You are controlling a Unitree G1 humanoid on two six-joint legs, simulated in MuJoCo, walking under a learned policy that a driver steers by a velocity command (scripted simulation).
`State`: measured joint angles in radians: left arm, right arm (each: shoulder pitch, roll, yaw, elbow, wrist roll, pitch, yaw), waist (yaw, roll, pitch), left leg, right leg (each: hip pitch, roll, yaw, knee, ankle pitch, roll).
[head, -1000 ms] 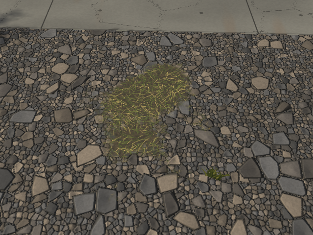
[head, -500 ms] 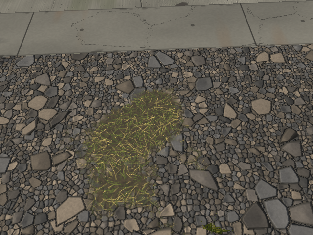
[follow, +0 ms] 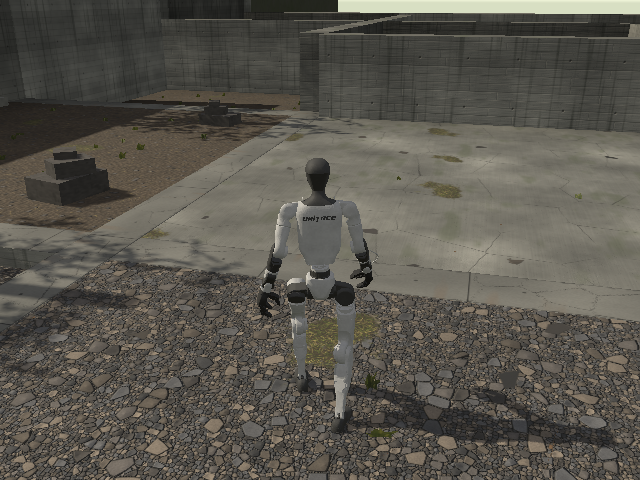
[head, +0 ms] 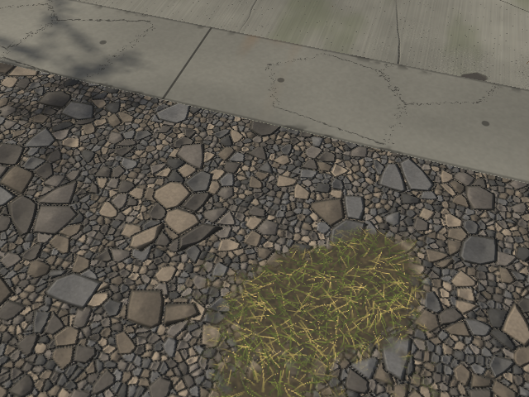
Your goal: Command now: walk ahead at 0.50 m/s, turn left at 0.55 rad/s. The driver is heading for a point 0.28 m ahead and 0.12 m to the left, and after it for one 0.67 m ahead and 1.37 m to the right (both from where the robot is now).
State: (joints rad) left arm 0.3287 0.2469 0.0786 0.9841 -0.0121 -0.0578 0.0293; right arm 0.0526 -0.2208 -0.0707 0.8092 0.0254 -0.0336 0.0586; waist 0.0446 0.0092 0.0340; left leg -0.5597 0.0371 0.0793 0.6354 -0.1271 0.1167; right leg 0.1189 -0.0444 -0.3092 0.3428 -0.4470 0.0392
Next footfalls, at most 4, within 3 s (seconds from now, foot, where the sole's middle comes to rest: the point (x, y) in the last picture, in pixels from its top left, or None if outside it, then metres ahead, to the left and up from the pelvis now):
0.02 left None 0.17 0.09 -0.76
0.50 right None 0.40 -0.08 -0.76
0.94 left None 0.40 0.15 -0.76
1.38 right None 0.29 -0.09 -0.76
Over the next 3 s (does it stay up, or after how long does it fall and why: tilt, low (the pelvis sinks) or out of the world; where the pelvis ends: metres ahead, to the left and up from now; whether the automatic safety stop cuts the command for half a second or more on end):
stays up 0.31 -0.08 0.02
